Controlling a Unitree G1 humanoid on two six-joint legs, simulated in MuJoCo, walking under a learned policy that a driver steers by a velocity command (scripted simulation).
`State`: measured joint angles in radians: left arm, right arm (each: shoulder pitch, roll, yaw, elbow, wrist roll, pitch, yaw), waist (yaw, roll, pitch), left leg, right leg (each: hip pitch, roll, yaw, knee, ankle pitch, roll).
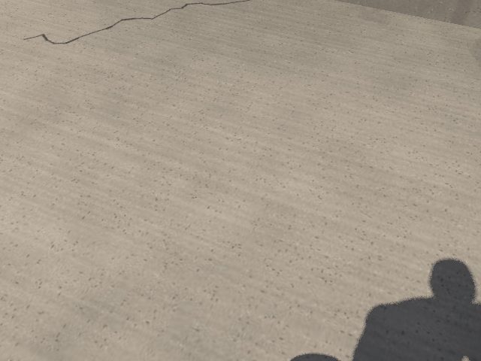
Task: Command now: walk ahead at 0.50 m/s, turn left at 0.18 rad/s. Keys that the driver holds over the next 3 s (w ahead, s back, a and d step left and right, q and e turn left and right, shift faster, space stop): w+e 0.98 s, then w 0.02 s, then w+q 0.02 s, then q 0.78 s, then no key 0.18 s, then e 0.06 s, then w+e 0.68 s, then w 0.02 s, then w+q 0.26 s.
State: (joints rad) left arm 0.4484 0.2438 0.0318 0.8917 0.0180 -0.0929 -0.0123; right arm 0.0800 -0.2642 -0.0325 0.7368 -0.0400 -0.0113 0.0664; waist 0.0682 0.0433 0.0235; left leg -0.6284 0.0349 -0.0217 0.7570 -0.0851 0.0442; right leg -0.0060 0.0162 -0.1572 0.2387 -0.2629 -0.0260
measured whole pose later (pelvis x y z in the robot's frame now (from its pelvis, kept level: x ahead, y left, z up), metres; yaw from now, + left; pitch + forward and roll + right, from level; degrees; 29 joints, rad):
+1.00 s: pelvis +0.50 -0.08 +0.00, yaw -29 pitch +1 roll +0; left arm 0.39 0.26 0.07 0.88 0.00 -0.04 -0.01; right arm 0.09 -0.26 -0.03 0.76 -0.04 -0.02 0.02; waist 0.06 0.03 0.04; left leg -0.66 0.12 -0.05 0.82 -0.10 -0.05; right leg -0.09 0.15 0.09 0.30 -0.22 -0.13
